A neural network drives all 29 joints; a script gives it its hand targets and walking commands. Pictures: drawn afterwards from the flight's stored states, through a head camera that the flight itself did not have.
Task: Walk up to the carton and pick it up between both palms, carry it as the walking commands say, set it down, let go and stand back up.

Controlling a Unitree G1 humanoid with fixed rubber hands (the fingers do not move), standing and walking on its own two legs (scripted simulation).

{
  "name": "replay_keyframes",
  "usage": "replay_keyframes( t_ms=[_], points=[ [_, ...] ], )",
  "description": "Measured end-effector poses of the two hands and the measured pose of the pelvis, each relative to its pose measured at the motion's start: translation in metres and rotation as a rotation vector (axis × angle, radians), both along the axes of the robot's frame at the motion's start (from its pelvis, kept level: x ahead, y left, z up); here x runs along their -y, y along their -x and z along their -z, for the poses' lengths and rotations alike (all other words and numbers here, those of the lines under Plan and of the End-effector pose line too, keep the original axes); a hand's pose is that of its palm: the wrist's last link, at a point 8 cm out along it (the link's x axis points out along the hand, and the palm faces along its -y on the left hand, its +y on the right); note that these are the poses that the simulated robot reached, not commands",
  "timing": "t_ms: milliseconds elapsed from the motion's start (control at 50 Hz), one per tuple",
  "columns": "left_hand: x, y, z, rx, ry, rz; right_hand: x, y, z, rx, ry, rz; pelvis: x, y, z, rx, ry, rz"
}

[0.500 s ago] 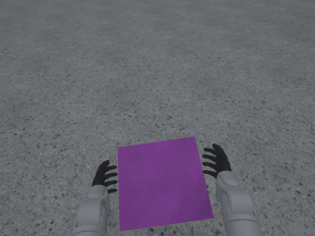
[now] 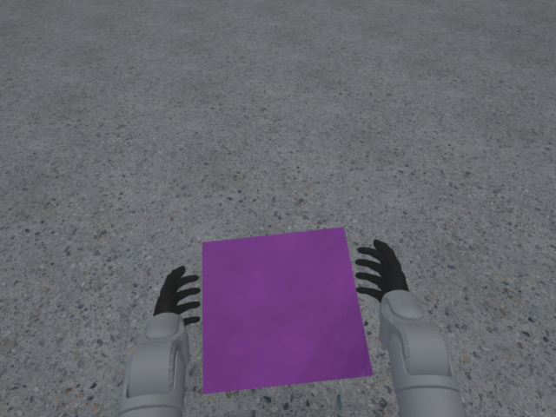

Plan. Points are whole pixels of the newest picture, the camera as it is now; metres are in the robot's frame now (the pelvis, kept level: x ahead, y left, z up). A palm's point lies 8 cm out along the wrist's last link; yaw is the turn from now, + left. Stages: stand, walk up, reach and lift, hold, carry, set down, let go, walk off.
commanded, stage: carry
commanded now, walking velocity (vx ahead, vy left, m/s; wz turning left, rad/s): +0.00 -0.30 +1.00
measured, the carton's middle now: (281, 310) +0.33 +0.01 -0.07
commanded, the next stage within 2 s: none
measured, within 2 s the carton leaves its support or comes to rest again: neither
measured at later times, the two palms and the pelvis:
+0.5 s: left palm (126, 350) +0.22 +0.21 +0.05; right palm (347, 266) +0.33 -0.09 +0.07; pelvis +0.02 -0.02 -0.03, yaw +16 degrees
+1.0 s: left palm (114, 392) +0.16 +0.19 +0.08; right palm (296, 228) +0.40 -0.02 +0.08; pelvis +0.09 -0.11 +0.00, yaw +46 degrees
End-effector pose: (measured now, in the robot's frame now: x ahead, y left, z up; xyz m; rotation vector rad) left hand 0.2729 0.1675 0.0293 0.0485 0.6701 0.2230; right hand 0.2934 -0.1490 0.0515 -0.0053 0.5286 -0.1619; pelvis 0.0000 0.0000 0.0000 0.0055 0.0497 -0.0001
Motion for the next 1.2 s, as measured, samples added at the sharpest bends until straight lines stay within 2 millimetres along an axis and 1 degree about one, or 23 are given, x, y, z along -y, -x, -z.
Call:
replay_keyframes(
  t_ms=[40,80,140,220,260,320,380,440,520,560,600,640,700,740,780,820,880,940,1000,1040,1100,1160,1200],
  points=[
    [0.001,0.000,-0.017,0.029,0.003,-0.033,0.000,-0.003,-0.014,0.014,0.006,-0.004,0.004,-0.001,0.000,-0.001,0.001,-0.015],
    [0.003,0.003,-0.030,0.041,0.004,-0.070,0.000,-0.008,-0.026,0.018,0.014,-0.014,0.010,-0.003,0.000,-0.007,0.004,-0.040],
    [0.007,0.008,-0.043,0.039,-0.004,-0.117,0.002,-0.013,-0.037,0.007,0.015,-0.035,0.022,-0.006,0.000,-0.022,0.011,-0.075],
    [0.012,0.016,-0.049,0.020,-0.004,-0.163,0.003,-0.018,-0.043,-0.021,0.025,-0.051,0.034,-0.011,0.004,-0.030,0.014,-0.123],
    [0.011,0.020,-0.050,0.000,-0.002,-0.186,0.000,-0.019,-0.044,-0.042,0.021,-0.063,0.036,-0.012,0.004,-0.036,0.016,-0.145],
    [0.004,0.027,-0.048,-0.025,-0.003,-0.225,-0.009,-0.022,-0.041,-0.073,0.011,-0.092,0.037,-0.013,0.005,-0.038,0.015,-0.178],
    [-0.007,0.036,-0.042,-0.046,0.005,-0.267,-0.023,-0.025,-0.036,-0.097,0.016,-0.129,0.035,-0.014,0.008,-0.034,0.022,-0.215],
    [-0.022,0.045,-0.033,-0.061,0.018,-0.312,-0.042,-0.028,-0.030,-0.115,0.030,-0.170,0.030,-0.016,0.014,-0.027,0.036,-0.255],
    [-0.043,0.052,-0.016,-0.051,0.045,-0.360,-0.068,-0.033,-0.020,-0.112,0.059,-0.215,0.020,-0.021,0.030,-0.010,0.057,-0.299],
    [-0.050,0.061,-0.012,-0.082,0.067,-0.408,-0.079,-0.037,-0.018,-0.149,0.086,-0.263,0.022,-0.023,0.024,-0.014,0.049,-0.349],
    [-0.057,0.071,-0.014,-0.117,0.079,-0.471,-0.095,-0.045,-0.019,-0.186,0.101,-0.326,0.027,-0.028,0.013,-0.027,0.055,-0.411],
    [-0.064,0.079,-0.020,-0.124,0.077,-0.534,-0.110,-0.053,-0.023,-0.197,0.106,-0.388,0.031,-0.034,0.005,-0.041,0.064,-0.470],
    [-0.069,0.087,-0.032,-0.091,0.062,-0.614,-0.128,-0.067,-0.028,-0.170,0.094,-0.469,0.040,-0.043,0.000,-0.062,0.076,-0.547],
    [-0.068,0.091,-0.035,-0.073,0.052,-0.657,-0.134,-0.074,-0.029,-0.153,0.083,-0.513,0.048,-0.049,-0.001,-0.075,0.083,-0.592],
    [-0.063,0.095,-0.035,-0.070,0.042,-0.697,-0.137,-0.080,-0.026,-0.153,0.075,-0.553,0.058,-0.055,0.001,-0.085,0.083,-0.633],
    [-0.055,0.097,-0.035,-0.069,0.028,-0.732,-0.135,-0.086,-0.022,-0.153,0.063,-0.589,0.070,-0.062,0.004,-0.091,0.075,-0.667],
    [-0.039,0.096,-0.036,-0.066,0.003,-0.767,-0.126,-0.095,-0.015,-0.150,0.044,-0.622,0.089,-0.073,0.009,-0.083,0.057,-0.707],
    [-0.028,0.099,-0.044,-0.062,-0.006,-0.797,-0.124,-0.100,-0.021,-0.146,0.036,-0.651,0.101,-0.081,0.006,-0.067,0.037,-0.750],
    [-0.023,0.109,-0.054,-0.050,-0.015,-0.851,-0.131,-0.102,-0.029,-0.134,0.028,-0.706,0.109,-0.088,0.000,-0.063,0.023,-0.806],
    [-0.021,0.119,-0.056,-0.045,-0.016,-0.892,-0.139,-0.101,-0.031,-0.128,0.029,-0.747,0.113,-0.090,0.000,-0.066,0.019,-0.847],
    [-0.021,0.138,-0.054,-0.042,-0.014,-0.957,-0.155,-0.094,-0.029,-0.124,0.033,-0.812,0.117,-0.091,0.003,-0.065,0.022,-0.913],
    [-0.022,0.162,-0.047,-0.030,-0.001,-1.024,-0.173,-0.082,-0.027,-0.110,0.048,-0.878,0.119,-0.089,0.009,-0.051,0.031,-0.978],
    [-0.023,0.178,-0.037,-0.012,0.005,-1.061,-0.184,-0.071,-0.023,-0.091,0.055,-0.915,0.118,-0.086,0.020,-0.032,0.043,-1.013]
  ],
)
